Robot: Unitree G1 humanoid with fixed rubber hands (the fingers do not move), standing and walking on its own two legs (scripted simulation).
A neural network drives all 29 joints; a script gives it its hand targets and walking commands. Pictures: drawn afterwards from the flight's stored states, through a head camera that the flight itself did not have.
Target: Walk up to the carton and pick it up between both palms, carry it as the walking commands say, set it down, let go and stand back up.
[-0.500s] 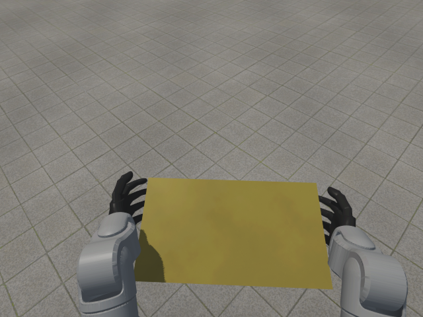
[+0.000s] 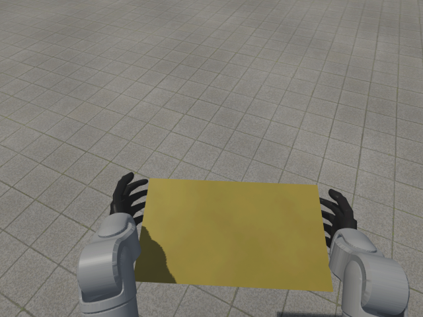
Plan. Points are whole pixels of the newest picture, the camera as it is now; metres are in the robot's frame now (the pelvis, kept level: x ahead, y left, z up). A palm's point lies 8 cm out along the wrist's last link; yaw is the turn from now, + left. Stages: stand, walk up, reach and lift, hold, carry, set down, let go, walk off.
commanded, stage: carry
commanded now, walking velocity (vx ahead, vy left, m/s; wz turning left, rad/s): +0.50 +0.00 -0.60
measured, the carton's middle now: (228, 240) +0.26 +0.00 +0.00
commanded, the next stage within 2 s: none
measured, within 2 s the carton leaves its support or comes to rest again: neither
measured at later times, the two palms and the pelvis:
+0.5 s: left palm (220, 97) +0.60 +0.00 +0.08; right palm (371, 135) +0.46 -0.33 +0.07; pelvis +0.29 -0.08 -0.01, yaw -18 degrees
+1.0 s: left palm (287, 41) +0.86 -0.22 +0.09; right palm (409, 83) +0.64 -0.49 +0.08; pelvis +0.54 -0.20 +0.00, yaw -36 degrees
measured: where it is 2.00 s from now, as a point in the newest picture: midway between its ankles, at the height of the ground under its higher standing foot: (329, 192)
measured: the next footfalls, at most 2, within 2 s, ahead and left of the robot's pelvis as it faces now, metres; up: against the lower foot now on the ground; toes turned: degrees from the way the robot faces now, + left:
left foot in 0.16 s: +0.16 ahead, +0.11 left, +0.00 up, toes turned +1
right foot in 0.46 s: +0.35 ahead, -0.19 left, +0.00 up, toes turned -18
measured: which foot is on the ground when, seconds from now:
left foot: up 0.00-0.14, down 0.16-0.46, up 0.48-0.76, down 0.78-1.00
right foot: down 0.00-0.18, up 0.20-0.44, down 0.46-0.80, up 0.82-1.00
